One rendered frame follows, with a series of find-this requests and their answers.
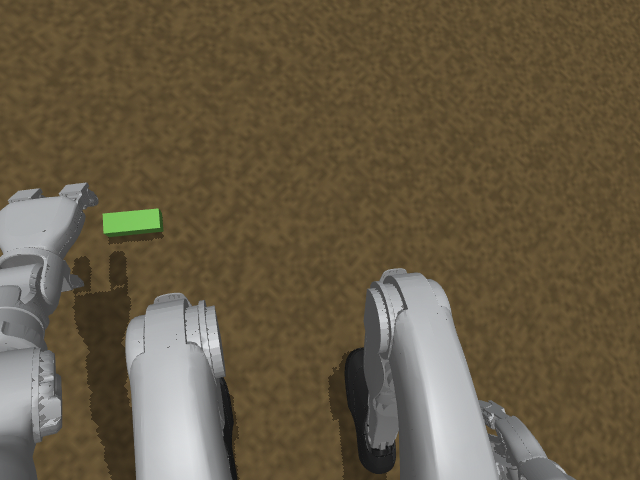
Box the right robot foot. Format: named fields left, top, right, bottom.
left=345, top=348, right=396, bottom=474

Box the right robot arm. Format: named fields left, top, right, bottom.
left=518, top=458, right=576, bottom=480

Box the left robot arm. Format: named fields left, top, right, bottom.
left=0, top=248, right=65, bottom=480

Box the left robot foot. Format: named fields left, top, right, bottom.
left=219, top=377, right=237, bottom=480

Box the small box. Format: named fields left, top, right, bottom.
left=103, top=208, right=163, bottom=237

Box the left robot hand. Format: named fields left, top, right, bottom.
left=0, top=182, right=99, bottom=292

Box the right robot hand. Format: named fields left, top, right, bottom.
left=478, top=400, right=548, bottom=480

